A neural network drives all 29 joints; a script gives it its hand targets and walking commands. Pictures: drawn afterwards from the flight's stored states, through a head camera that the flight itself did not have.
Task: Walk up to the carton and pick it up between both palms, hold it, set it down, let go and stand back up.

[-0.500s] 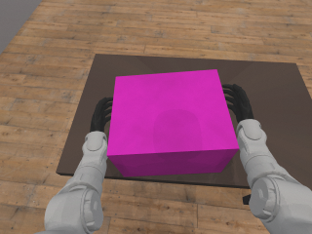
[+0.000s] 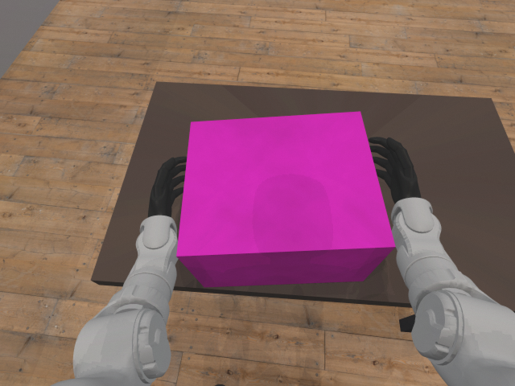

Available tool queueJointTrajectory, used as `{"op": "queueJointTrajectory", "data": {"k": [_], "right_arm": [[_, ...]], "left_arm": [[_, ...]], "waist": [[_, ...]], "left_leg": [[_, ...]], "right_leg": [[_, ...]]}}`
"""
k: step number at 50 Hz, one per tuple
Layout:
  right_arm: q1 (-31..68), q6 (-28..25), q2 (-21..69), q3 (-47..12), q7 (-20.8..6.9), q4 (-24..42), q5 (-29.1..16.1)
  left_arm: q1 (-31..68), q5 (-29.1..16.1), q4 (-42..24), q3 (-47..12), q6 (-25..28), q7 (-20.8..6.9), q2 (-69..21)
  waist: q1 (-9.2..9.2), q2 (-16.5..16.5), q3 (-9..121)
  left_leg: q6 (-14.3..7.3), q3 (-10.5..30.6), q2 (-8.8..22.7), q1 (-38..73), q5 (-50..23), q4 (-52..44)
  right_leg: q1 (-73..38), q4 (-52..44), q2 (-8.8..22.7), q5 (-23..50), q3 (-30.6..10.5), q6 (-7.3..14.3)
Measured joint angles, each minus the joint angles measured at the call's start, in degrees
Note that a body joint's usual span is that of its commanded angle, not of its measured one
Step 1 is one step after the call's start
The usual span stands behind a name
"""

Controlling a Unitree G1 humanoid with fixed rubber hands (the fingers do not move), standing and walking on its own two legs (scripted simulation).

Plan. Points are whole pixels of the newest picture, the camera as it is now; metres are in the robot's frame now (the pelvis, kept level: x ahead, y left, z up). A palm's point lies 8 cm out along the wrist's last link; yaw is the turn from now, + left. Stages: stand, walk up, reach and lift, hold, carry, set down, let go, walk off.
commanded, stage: set down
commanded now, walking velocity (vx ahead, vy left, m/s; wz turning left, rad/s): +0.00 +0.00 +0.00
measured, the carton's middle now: (278, 203) +0.42 -0.01 -0.05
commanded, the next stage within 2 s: none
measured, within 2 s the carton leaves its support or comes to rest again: neither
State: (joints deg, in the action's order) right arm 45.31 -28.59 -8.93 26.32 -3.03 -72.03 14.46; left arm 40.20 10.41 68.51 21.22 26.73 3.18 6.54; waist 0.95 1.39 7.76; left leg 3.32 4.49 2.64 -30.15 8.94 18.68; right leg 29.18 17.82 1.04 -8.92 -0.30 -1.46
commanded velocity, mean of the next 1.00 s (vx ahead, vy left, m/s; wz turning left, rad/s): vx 0.00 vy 0.00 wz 0.00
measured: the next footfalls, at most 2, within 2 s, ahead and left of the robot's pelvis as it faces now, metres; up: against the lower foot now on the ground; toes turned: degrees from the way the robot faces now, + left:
none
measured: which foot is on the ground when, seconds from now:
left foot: down 0.00-1.00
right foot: down 0.00-1.00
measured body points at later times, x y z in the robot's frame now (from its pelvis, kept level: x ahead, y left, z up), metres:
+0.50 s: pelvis +0.00 +0.00 +0.00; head +0.11 +0.01 +0.44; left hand +0.41 +0.19 -0.01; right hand +0.43 -0.20 +0.02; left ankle -0.02 +0.16 -0.74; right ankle -0.03 -0.14 -0.74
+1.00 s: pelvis -0.01 +0.00 -0.01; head +0.12 +0.02 +0.42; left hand +0.42 +0.19 -0.03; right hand +0.43 -0.20 +0.00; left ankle -0.02 +0.16 -0.74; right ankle -0.03 -0.14 -0.74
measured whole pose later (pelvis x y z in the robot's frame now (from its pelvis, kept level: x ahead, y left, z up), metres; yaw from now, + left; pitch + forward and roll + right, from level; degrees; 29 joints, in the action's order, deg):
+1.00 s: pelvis -0.01 +0.00 -0.01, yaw -1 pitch +28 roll -2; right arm 52.1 -28.2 -14.4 6.5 -3.3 -84.0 -9.1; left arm 50.0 -1.9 81.7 5.6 28.9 5.9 11.6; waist 0.8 1.2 13.2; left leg 3.4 4.5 3.4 -44.1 10.1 26.0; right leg 41.6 21.5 0.1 -8.2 -0.3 -1.4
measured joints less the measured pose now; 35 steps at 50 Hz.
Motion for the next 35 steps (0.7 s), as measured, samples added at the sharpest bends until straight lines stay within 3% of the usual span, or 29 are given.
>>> {"op": "queueJointTrajectory", "data": {"k": [35], "right_arm": [[0.6, -0.4, -0.5, 1.0, -1.1, -1.0, -0.6]], "left_arm": [[1.3, 0.0, 1.6, 1.9, 2.2, -0.7, -0.2]], "waist": [[0.00, -0.2, 0.0]], "left_leg": [[0.0, 0.0, 0.1, -1.8, 0.0, 0.7]], "right_leg": [[1.4, 0.0, -0.1, 0.3, 0.0, 0.0]]}}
